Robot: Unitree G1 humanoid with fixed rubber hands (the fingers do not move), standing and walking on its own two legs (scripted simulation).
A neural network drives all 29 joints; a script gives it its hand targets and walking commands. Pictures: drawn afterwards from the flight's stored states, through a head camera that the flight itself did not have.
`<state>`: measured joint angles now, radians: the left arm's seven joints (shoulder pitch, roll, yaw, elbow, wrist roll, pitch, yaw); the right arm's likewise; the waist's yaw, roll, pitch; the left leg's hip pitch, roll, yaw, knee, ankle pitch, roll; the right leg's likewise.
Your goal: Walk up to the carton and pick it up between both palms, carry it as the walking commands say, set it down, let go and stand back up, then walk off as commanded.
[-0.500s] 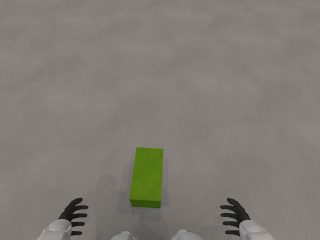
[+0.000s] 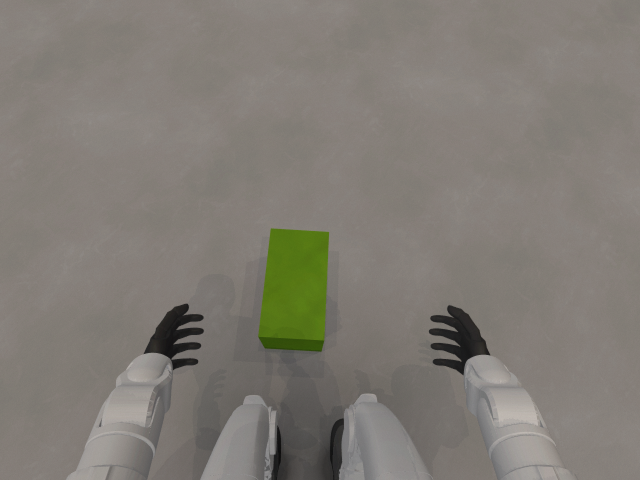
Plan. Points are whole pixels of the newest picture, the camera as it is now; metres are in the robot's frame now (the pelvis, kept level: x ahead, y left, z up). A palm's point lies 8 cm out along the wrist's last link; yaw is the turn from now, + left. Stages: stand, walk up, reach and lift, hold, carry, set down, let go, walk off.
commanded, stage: reach and lift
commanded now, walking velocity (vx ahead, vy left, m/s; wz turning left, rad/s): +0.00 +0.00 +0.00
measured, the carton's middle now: (296, 290) +0.52 +0.04 -0.60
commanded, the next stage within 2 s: none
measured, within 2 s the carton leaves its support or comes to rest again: neither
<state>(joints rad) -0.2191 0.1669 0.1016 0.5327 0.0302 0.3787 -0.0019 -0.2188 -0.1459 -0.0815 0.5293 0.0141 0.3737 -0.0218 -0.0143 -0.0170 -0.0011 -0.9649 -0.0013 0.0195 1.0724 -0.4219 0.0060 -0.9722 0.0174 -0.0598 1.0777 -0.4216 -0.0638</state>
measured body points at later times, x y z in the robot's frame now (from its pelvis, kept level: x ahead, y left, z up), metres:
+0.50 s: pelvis -0.04 +0.01 -0.03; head +0.21 +0.00 +0.34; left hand +0.42 +0.19 -0.14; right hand +0.41 -0.18 -0.14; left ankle +0.05 +0.12 -0.66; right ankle +0.05 -0.08 -0.66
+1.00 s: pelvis +0.00 +0.02 -0.04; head +0.31 +0.01 +0.29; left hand +0.49 +0.19 -0.18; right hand +0.48 -0.16 -0.18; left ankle +0.05 +0.12 -0.66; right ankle +0.05 -0.09 -0.65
